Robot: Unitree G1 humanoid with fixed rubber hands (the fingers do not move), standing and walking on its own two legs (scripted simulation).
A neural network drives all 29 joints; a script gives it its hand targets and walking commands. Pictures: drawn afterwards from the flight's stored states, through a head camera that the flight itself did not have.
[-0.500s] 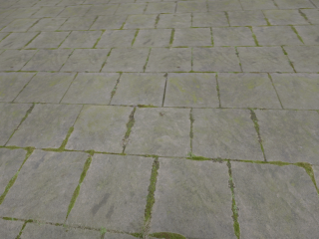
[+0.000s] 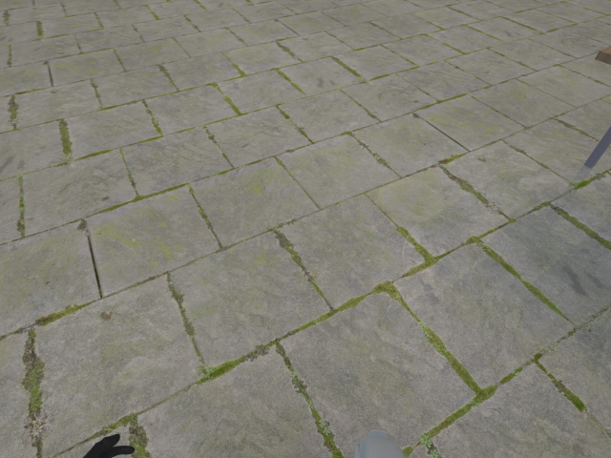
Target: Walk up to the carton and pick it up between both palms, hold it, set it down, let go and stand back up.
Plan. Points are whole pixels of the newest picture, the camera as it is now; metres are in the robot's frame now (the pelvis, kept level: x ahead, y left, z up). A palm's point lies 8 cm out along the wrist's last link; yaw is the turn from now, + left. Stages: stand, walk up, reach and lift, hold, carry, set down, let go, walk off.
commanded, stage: walk up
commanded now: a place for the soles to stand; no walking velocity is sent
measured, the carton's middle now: out of the picture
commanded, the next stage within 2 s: none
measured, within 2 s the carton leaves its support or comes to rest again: neither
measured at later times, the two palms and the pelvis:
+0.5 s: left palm (234, 343) +0.36 +0.11 -0.13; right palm (534, 368) +0.29 -0.38 -0.10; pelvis +0.26 -0.12 +0.00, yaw -23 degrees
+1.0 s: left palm (369, 192) +0.73 -0.18 -0.11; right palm (534, 389) +0.26 -0.37 -0.12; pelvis +0.47 -0.24 +0.00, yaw -45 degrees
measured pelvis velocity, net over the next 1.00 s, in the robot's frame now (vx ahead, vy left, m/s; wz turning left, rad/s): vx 0.47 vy -0.24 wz -0.79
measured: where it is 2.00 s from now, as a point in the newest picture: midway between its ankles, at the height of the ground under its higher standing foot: (466, 312)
